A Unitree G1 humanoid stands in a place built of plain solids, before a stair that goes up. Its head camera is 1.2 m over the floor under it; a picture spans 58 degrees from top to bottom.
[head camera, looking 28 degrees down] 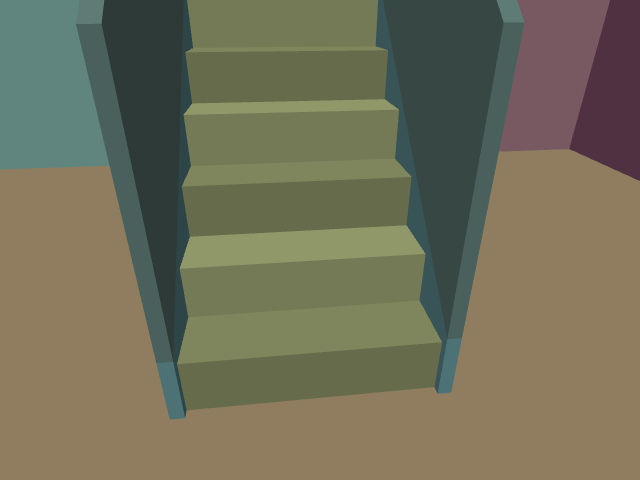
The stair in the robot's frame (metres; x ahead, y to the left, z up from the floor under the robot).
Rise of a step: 0.21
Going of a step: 0.24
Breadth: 0.88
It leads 7 degrees to the left of straight ahead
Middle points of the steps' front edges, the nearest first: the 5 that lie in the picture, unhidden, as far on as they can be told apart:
1.08 0.02 0.21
1.31 0.05 0.42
1.55 0.08 0.63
1.78 0.10 0.84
2.02 0.13 1.05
